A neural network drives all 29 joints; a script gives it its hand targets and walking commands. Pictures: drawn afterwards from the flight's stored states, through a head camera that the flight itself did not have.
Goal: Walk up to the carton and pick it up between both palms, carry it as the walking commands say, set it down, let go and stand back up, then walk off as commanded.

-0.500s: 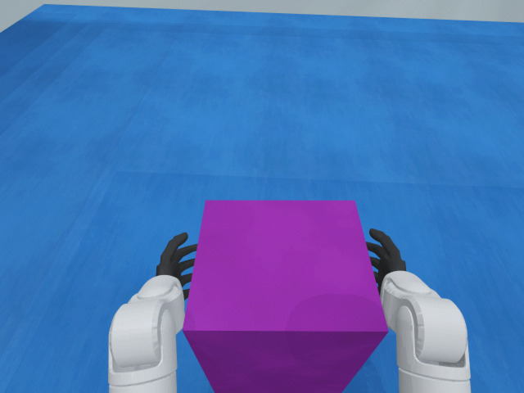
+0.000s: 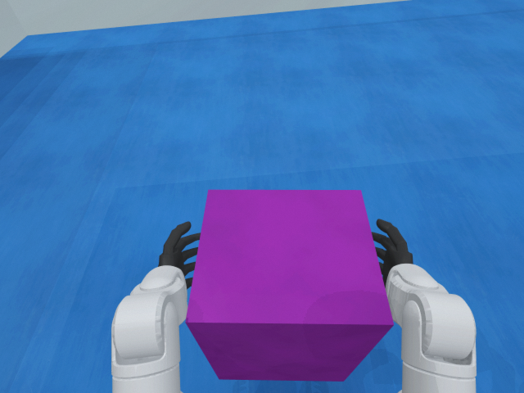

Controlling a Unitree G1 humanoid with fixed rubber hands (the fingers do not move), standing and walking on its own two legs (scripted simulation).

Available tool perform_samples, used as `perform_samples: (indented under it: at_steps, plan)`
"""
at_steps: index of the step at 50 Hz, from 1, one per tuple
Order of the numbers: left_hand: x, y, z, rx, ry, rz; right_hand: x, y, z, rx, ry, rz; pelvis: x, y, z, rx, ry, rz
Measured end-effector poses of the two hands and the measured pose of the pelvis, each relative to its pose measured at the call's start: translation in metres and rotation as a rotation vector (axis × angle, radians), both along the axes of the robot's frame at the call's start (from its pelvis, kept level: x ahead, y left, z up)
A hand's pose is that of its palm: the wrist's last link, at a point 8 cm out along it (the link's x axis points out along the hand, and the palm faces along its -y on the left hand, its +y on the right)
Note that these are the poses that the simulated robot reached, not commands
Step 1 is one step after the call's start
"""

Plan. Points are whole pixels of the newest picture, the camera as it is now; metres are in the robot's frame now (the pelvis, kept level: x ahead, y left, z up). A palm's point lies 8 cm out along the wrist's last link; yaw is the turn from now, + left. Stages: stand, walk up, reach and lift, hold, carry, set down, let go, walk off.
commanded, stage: carry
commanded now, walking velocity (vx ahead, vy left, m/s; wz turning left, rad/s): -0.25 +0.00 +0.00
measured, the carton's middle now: (282, 294) +0.28 -0.01 +0.02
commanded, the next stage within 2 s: none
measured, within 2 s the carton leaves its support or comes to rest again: neither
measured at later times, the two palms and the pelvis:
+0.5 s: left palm out of the picture +0.10 +0.14 +0.09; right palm out of the picture +0.09 -0.16 +0.08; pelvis -0.17 +0.00 +0.00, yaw -1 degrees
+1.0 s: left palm out of the picture +0.03 +0.18 +0.09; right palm out of the picture +0.04 -0.12 +0.09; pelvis -0.22 +0.02 +0.00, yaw +0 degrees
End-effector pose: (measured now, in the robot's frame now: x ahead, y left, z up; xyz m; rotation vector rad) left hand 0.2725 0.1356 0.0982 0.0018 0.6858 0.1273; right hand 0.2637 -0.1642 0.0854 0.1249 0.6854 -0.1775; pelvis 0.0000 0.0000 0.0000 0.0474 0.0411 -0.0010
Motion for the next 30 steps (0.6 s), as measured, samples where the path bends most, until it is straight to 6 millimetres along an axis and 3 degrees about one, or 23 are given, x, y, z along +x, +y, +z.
perform_samples:
  at_steps: [5, 8, 14, 18, 26, 30]
  plan:
    - [-0.045, 0.030, -0.016, -0.042, 0.009, 0.046, -0.031, 0.029, -0.003, -0.041, 0.009, 0.047, -0.040, 0.014, -0.009, -0.022, 0.007, 0.021]
    - [-0.081, 0.047, -0.027, -0.071, 0.053, 0.085, -0.056, 0.047, -0.007, -0.077, 0.053, 0.094, -0.063, 0.019, -0.004, -0.042, -0.001, 0.022]
    - [-0.128, 0.056, -0.021, -0.093, 0.044, 0.118, -0.095, 0.057, 0.003, -0.098, 0.045, 0.123, -0.105, 0.019, 0.003, -0.079, -0.001, 0.022]
    - [-0.144, 0.046, -0.011, -0.082, 0.005, 0.102, -0.118, 0.046, 0.009, -0.084, 0.006, 0.102, -0.129, 0.015, 0.001, -0.079, 0.012, 0.014]
    - [-0.181, 0.000, -0.007, -0.013, 0.033, -0.003, -0.184, 0.000, -0.004, -0.027, 0.033, 0.010, -0.171, -0.003, 0.000, -0.048, -0.007, -0.007]
    - [-0.194, -0.009, -0.002, 0.001, 0.015, -0.034, -0.203, -0.009, -0.001, -0.014, 0.016, -0.020, -0.185, -0.003, -0.001, -0.044, -0.016, -0.004]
